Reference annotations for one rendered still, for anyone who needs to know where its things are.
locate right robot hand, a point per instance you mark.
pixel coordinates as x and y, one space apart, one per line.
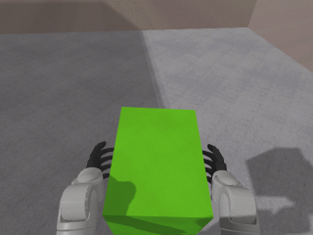
217 162

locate right robot forearm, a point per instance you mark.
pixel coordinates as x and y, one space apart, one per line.
238 213

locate left robot hand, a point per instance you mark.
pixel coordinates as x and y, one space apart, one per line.
95 159

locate carton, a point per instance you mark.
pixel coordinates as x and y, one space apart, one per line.
157 183

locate left robot forearm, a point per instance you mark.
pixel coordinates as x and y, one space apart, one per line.
78 210

